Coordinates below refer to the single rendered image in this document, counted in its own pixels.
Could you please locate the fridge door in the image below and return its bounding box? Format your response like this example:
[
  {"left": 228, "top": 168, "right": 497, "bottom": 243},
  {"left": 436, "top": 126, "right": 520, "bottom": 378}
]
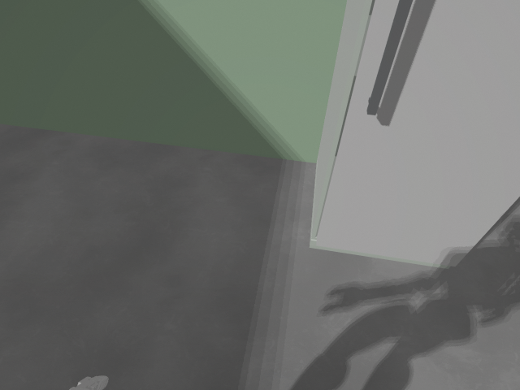
[{"left": 316, "top": 0, "right": 520, "bottom": 267}]

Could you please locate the handle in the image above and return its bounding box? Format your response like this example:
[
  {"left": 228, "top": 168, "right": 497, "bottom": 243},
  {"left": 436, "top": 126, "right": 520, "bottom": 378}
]
[{"left": 367, "top": 0, "right": 413, "bottom": 115}]

